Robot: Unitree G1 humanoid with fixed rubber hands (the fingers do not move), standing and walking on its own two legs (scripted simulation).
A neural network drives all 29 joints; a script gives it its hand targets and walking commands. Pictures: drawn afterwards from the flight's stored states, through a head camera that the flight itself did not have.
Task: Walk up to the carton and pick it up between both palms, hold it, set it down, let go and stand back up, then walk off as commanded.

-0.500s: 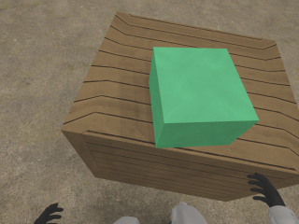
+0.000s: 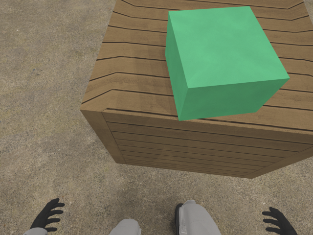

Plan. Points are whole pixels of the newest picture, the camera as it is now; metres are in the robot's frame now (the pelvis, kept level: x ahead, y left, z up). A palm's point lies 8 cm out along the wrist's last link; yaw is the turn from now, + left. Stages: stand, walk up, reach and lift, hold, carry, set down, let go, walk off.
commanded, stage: walk off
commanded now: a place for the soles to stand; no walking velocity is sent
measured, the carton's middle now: (213, 63) +0.58 -0.14 +0.01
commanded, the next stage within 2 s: none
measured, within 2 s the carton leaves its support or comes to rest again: neither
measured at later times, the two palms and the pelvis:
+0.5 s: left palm out of the picture +0.10 +0.24 -0.09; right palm out of the picture +0.00 -0.37 -0.12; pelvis -0.04 -0.06 +0.01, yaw -4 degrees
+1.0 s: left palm out of the picture +0.05 +0.09 -0.07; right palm out of the picture -0.03 -0.55 -0.16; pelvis -0.10 -0.23 -0.01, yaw -8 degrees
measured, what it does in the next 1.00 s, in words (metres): steps to the right: right foot, then left foot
